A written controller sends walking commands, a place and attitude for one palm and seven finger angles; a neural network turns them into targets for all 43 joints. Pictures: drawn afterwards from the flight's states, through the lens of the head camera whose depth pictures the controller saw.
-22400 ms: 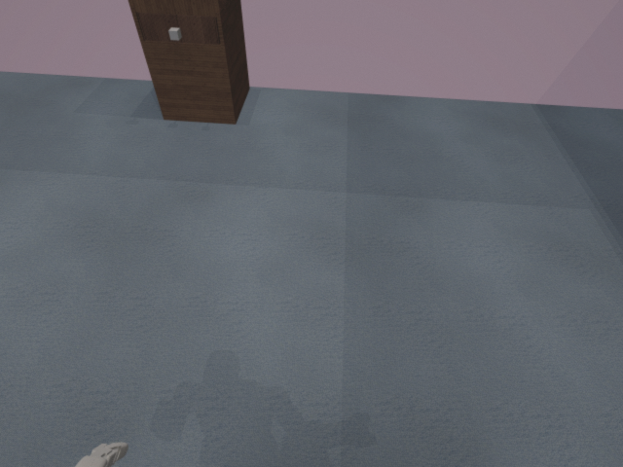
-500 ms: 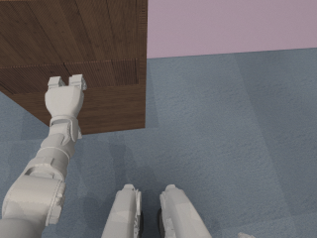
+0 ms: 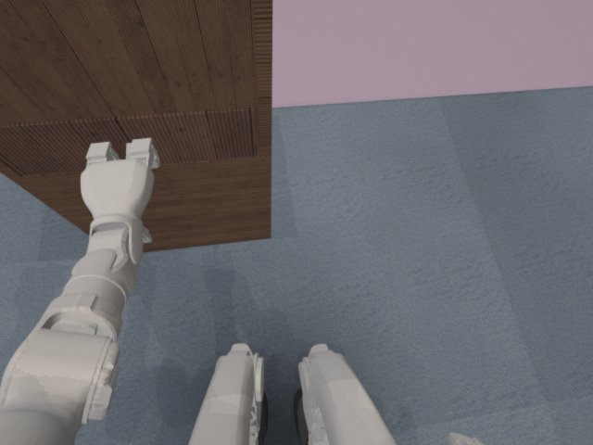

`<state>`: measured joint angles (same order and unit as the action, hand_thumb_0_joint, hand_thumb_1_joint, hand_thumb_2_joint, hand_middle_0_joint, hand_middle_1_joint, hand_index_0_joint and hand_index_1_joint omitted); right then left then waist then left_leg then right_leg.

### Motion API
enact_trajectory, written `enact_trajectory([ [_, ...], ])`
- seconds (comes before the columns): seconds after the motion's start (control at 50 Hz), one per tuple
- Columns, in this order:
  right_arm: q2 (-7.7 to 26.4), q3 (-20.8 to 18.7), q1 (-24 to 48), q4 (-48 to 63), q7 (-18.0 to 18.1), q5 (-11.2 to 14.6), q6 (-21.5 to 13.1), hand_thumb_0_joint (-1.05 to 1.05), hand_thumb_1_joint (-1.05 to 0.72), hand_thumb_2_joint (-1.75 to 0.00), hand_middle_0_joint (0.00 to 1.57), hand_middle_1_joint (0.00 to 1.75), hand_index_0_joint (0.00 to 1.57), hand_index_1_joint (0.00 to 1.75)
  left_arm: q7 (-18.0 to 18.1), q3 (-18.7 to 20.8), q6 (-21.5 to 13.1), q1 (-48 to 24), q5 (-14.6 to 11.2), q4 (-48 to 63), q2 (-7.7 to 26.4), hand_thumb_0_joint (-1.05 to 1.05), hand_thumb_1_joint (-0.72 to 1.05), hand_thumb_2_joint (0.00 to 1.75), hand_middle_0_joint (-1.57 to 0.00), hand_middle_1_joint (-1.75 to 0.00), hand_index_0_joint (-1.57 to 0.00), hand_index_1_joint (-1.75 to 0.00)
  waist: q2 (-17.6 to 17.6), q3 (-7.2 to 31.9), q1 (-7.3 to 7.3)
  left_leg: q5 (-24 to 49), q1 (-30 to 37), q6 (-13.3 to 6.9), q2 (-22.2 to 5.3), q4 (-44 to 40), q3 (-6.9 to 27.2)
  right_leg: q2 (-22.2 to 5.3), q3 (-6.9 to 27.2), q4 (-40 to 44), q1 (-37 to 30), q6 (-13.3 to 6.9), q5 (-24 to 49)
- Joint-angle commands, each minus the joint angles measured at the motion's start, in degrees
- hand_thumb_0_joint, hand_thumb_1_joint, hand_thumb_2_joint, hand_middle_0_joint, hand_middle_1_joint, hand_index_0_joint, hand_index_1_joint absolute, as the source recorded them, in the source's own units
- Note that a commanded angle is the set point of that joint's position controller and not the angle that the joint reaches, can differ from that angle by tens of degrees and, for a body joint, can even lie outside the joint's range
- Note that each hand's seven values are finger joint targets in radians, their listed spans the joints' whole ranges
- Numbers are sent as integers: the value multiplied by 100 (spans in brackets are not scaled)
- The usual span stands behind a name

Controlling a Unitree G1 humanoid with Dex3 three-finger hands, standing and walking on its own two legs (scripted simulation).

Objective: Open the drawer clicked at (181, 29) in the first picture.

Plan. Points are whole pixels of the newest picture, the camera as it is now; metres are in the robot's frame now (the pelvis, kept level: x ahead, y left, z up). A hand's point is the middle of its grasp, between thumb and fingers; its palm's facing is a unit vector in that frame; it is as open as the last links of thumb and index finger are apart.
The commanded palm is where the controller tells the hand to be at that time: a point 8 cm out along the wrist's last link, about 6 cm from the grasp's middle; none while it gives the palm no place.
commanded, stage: close the thumb around the handle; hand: left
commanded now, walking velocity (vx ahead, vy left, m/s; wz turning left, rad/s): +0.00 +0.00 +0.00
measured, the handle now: (131, 167) +0.51 +0.24 -0.07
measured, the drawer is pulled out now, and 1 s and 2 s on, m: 0.00 0.02 0.09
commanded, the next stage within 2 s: pull the drawer open in 0.46 s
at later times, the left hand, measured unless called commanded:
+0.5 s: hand (134, 202) +0.46 +0.23 -0.08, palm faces -0.06 -0.03 -1.00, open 7.8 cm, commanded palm +0.44 +0.21 -0.02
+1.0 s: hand (134, 214) +0.44 +0.23 -0.08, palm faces -0.07 -0.05 -1.00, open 7.8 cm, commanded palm +0.41 +0.21 -0.02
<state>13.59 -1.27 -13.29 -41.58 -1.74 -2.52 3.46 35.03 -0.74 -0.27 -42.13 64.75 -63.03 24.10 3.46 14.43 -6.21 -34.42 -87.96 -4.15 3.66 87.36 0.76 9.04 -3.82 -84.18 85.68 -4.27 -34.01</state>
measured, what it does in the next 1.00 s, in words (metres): stands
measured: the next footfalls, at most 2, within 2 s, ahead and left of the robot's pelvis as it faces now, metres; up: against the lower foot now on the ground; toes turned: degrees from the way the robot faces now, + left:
none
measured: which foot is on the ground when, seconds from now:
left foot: down 0.00-1.00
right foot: down 0.00-1.00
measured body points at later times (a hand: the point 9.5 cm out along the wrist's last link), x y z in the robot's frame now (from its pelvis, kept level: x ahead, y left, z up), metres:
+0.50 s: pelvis +0.01 +0.00 +0.00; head +0.18 +0.02 +0.42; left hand +0.46 +0.23 -0.03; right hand +0.06 -0.26 -0.13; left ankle +0.03 +0.08 -0.56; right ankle +0.03 -0.08 -0.56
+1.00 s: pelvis +0.02 +0.00 +0.02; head +0.19 +0.02 +0.43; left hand +0.44 +0.23 -0.03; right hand +0.09 -0.26 -0.13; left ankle +0.03 +0.08 -0.56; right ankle +0.03 -0.08 -0.56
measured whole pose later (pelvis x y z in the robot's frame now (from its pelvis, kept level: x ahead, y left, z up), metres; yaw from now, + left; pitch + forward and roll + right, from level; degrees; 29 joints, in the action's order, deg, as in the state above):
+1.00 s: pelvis +0.02 +0.00 +0.02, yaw +0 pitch +35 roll -3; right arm 13.1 -2.5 -12.1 -40.6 -2.6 -2.8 5.6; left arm 36.0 -0.3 -0.5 -32.2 64.7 -54.0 20.6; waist 2.8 14.0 -4.2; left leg -35.8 -82.9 -4.6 3.5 84.2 -0.5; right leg 9.3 -1.9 -81.7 81.2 -4.0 -35.3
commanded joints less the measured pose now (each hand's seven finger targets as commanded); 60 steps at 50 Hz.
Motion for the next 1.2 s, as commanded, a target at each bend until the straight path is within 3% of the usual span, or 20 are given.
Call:
enact_trajectory([
  [0.0,977,-332,-899,247,42,-27,-82,0,-90,-90,20,30,20,30,225,208,-58,-1805,10,924,1033,0,23,61,-35,-128,-35,-128,437,2999,-87,1871,2467,133,-306,-885,419,-326,415,1021,-1603,156,1743],
  [0.1,977,-352,-913,248,18,-32,-55,0,-90,-90,20,30,20,30,238,197,-63,-1734,-2,931,945,0,51,73,-37,-131,-37,-131,392,3054,-74,2033,2626,153,-320,-885,478,-317,368,981,-1537,150,1822],
  [0.14,968,-361,-899,249,17,-40,-50,0,-90,-90,20,30,20,30,245,60,-56,-1807,-15,975,766,0,62,78,-38,-132,-38,-132,355,3043,-144,1999,2626,143,-321,-869,470,-325,377,1018,-1533,167,1817],
  [0.18,976,-351,-901,230,25,-49,-58,0,-90,-90,20,30,20,30,250,206,-51,-1852,-5,955,969,0,73,83,-39,-133,-39,-133,344,3067,-129,2019,2585,143,-318,-851,460,-326,400,993,-1577,165,1881],
  [0.24,971,-364,-899,257,13,-42,-32,0,-90,-90,20,30,20,30,243,157,-57,-1712,9,1050,887,0,90,90,-40,-135,-40,-135,459,3169,-56,2190,2771,166,-320,-885,463,-326,391,988,-1611,152,2001],
  [0.32,971,-374,-903,254,21,-46,-9,0,-90,-90,20,30,20,30,262,208,-77,-1687,-13,1116,903,0,90,90,-40,-135,-40,-135,335,3143,-86,2255,2796,158,-341,-895,489,-328,387,992,-1646,170,2094],
  [0.34,954,-371,-894,264,8,-43,-15,0,-90,-90,20,30,20,30,249,121,-85,-1679,-21,1180,792,0,90,90,-40,-135,-40,-135,494,3153,-61,2256,2849,168,-334,-910,477,-328,381,995,-1626,160,2070],
  [0.4,972,-376,-884,259,7,-52,-2,0,-90,-90,20,30,20,30,278,289,-118,-1573,7,1202,973,0,90,90,-40,-135,-40,-135,540,3228,8,2407,2982,193,-351,-908,502,-323,375,942,-1578,145,2132],
  [0.46,961,-394,-876,260,6,-55,8,0,-90,-90,20,30,20,30,303,199,-132,-1537,9,1207,819,0,90,90,-40,-135,-40,-135,418,3172,-30,2378,2975,195,-362,-922,531,-323,357,958,-1568,152,2101],
  [0.48,949,-393,-883,245,-5,-62,3,0,-90,-90,20,30,20,30,300,183,-134,-1570,-7,1183,766,0,90,90,-40,-135,-40,-135,524,3115,-44,2439,3040,211,-364,-944,541,-326,331,947,-1493,146,2102],
  [0.54,972,-396,-867,236,0,-64,7,0,-90,-90,20,30,20,30,339,171,-131,-1688,37,1178,823,0,90,90,-40,-135,-40,-135,406,3089,-76,2280,2877,189,-366,-891,529,-325,362,959,-1495,155,2009],
  [0.68,916,-413,-784,350,-48,-51,72,0,-90,-90,20,30,20,30,272,245,-131,-707,-106,1421,619,0,90,90,-40,-135,-40,-135,403,3352,218,2645,3156,216,-328,-1021,455,-331,425,977,-1966,139,2490],
  [0.76,899,-427,-732,374,-52,-32,91,0,-90,-90,20,30,20,30,266,126,-160,-440,-127,1613,428,0,90,90,-40,-135,-40,-135,288,3214,224,2599,3161,193,-349,-1062,448,-345,452,1041,-2008,155,2520],
  [0.82,908,-417,-735,363,-30,-41,101,0,-90,-90,20,30,20,30,292,266,-194,-277,-85,1649,595,0,90,90,-40,-135,-40,-135,207,3187,270,2696,3090,196,-341,-1047,454,-349,470,981,-2092,146,2670],
  [0.84,890,-425,-723,371,-34,-46,102,0,-90,-90,20,30,20,30,304,177,-195,-205,-72,1671,451,0,90,90,-40,-135,-40,-135,146,3158,254,2734,3103,188,-340,-1048,442,-351,477,999,-2114,154,2741],
  [1.02,869,-463,-611,455,-59,-77,188,0,-90,-90,20,30,20,30,472,161,-165,301,30,2005,239,0,90,90,-40,-135,-40,-135,228,3172,373,3216,3493,251,-365,-1077,493,-372,479,962,-2058,136,3018],
  [1.04,865,-469,-597,458,-70,-80,198,0,-90,-90,20,30,20,30,478,69,-147,308,15,2018,113,0,90,90,-40,-135,-40,-135,186,3119,326,3196,3543,252,-369,-1104,506,-375,450,1002,-2032,141,2993],
  [1.1,865,-492,-529,516,-90,-76,240,0,-90,-90,20,30,20,30,524,40,-120,494,34,2220,20,0,90,90,-40,-135,-40,-135,312,3274,409,3402,3831,299,-402,-1144,583,-386,416,972,-1941,136,2933],
  [1.12,865,-497,-528,497,-93,-78,260,0,-90,-90,20,30,20,30,535,-28,-97,420,33,2217,-45,0,90,90,-40,-135,-40,-135,245,3220,337,3400,3844,299,-413,-1143,601,-383,402,995,-1901,146,2927],
  [1.18,855,-498,-485,523,-91,-84,273,0,-90,-90,20,30,20,30,547,-38,-66,530,4,2349,-85,0,90,90,-40,-135,-40,-135,168,3175,338,3410,3846,283,-397,-1165,568,-389,416,1036,-1992,147,3011],
])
